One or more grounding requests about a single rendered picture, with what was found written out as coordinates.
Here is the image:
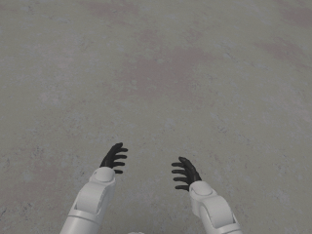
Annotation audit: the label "right robot hand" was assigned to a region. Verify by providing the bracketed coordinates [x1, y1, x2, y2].
[172, 156, 202, 192]

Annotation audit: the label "left robot forearm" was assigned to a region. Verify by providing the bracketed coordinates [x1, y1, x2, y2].
[59, 167, 117, 234]

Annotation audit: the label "right robot forearm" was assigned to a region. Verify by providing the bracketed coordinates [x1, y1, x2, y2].
[189, 180, 244, 234]

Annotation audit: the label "left robot hand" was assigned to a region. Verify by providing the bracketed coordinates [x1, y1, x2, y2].
[99, 142, 128, 174]

